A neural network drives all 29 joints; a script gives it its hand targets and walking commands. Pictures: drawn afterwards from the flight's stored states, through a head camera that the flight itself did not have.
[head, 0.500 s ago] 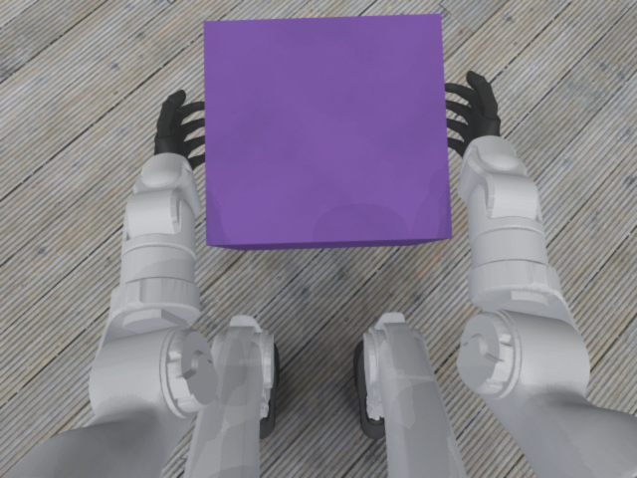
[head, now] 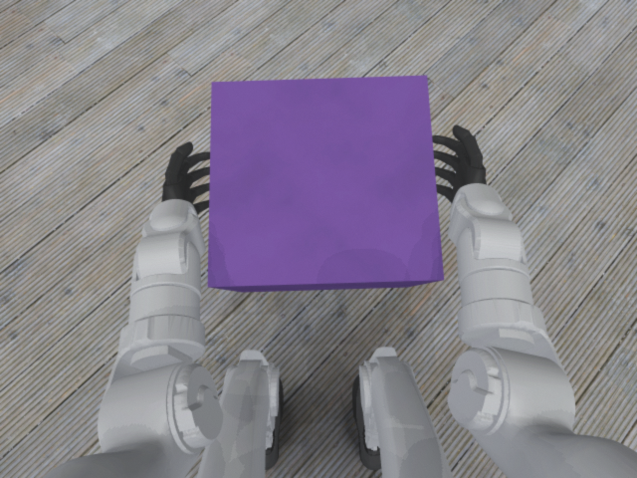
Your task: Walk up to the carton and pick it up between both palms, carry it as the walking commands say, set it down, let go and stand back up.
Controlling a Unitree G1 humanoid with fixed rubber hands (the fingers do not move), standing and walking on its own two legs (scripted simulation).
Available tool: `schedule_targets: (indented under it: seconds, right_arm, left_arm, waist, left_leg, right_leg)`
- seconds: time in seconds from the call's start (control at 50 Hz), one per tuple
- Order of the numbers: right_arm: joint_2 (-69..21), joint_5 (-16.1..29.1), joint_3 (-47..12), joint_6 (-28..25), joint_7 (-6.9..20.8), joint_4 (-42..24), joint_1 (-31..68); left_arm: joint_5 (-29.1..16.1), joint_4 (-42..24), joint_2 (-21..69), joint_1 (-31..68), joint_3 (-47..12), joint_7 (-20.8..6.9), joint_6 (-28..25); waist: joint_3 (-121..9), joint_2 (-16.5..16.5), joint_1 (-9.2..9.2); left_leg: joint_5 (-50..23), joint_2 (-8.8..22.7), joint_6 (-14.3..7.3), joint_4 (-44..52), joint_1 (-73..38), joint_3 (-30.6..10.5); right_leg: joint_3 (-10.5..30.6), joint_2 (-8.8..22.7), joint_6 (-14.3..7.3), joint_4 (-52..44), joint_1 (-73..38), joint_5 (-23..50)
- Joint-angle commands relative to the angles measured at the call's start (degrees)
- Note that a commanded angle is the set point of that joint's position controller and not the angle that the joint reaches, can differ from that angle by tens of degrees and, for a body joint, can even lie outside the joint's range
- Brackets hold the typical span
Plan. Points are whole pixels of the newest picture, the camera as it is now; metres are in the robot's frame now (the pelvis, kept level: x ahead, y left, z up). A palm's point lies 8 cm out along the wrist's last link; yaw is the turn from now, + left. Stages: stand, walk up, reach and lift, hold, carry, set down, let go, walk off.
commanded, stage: reach and lift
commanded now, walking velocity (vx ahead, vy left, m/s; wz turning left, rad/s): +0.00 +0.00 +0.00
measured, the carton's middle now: (322, 198) +0.48 -0.01 -0.12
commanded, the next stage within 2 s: none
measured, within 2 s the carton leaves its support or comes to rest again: neither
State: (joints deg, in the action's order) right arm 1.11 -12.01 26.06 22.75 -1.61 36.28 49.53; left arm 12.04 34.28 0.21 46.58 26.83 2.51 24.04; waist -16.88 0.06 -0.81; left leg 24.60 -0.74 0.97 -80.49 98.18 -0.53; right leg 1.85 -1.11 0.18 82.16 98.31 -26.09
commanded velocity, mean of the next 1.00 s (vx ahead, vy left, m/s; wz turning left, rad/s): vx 0.00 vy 0.00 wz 0.00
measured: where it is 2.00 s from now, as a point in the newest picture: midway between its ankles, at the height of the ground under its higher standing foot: (318, 436)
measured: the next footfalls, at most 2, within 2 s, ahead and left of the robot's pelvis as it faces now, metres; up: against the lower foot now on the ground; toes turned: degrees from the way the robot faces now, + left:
none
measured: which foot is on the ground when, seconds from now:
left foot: down 0.00-1.00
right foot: down 0.00-1.00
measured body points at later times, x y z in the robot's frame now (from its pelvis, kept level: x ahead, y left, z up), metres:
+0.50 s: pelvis +0.02 +0.00 +0.07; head +0.20 -0.01 +0.48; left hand +0.44 +0.17 +0.02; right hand +0.45 -0.19 +0.03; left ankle +0.09 +0.13 -0.55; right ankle +0.08 -0.12 -0.55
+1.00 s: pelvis +0.04 +0.00 +0.14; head +0.19 +0.00 +0.56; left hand +0.41 +0.18 +0.09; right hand +0.42 -0.19 +0.10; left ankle +0.09 +0.13 -0.55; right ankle +0.08 -0.12 -0.55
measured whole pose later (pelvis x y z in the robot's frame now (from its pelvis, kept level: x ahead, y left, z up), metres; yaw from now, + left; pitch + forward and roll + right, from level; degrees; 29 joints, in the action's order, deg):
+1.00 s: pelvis +0.04 +0.00 +0.14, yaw -1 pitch +27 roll +0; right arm -6.3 -18.3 27.6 23.9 6.5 23.0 30.4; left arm 17.4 22.4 5.9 27.7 25.7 -5.5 25.3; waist -9.8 0.0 -0.6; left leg 14.2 -0.7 0.3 -43.8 57.1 -1.1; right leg 1.8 -0.5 0.2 45.0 57.0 -15.5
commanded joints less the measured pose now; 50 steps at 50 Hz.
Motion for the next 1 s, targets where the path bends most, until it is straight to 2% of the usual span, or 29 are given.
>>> schedule_targets:
  seconds: [0.0, 0.36, 0.58, 0.8, 0.98]
  right_arm:
    - [-55.18, 9.54, -28.82, 0.73, 22.08, 3.51, 29.58]
    - [-56.42, 6.75, -27.91, 1.28, 23.98, 1.41, 22.91]
    - [-57.28, 5.09, -29.22, 1.59, 24.26, -2.58, 16.11]
    - [-57.29, 4.23, -31.35, 1.41, 24.44, -6.12, 8.96]
    - [-56.44, 3.3, -31.38, 1.54, 24.56, -6.97, 4.7]
  left_arm:
    - [-10.75, -1.07, 52.75, 37.45, -30.4, -20.88, -1.78]
    - [-8.35, -3.71, 53.77, 29.64, -31.03, -22.97, -1.17]
    - [-7.45, -6.75, 53.8, 22.98, -32.94, -24.39, -0.97]
    - [-6.62, -9.8, 54.1, 15.3, -34.89, -24.53, -0.94]
    - [-5.41, -11.09, 53.8, 10.83, -35.03, -24.23, -0.65]
  waist:
    - [-47.04, 0.58, 0.06]
    - [-40.18, 0.51, 0.55]
    - [-36.99, 0.22, 0.39]
    - [-33.67, -0.08, 0.25]
    - [-28.03, -0.28, 0.23]
  left_leg:
    - [-11.55, -7.42, -0.89, 8.89, -29.84, 3.99]
    - [-14.31, -6.68, -1.49, 20.17, -42.75, 2.36]
    - [-19.77, -6.48, -1.62, 27.0, -50.72, 1.5]
    - [-25.7, -6.16, -1.52, 33.98, -59.52, 0.51]
    - [-25.94, -5.66, -1.48, 40.67, -67.0, -0.06]
  right_leg:
    - [-3.39, -6.53, 0.34, -10.85, -30.24, 13.91]
    - [-2.73, -6.07, -0.34, -22.02, -39.75, 16.0]
    - [-2.1, -5.58, -0.41, -29.3, -48.11, 21.49]
    - [-1.54, -5.27, -0.45, -36.21, -55.4, 26.32]
    - [-1.1, -4.92, -0.64, -42.76, -61.11, 25.99]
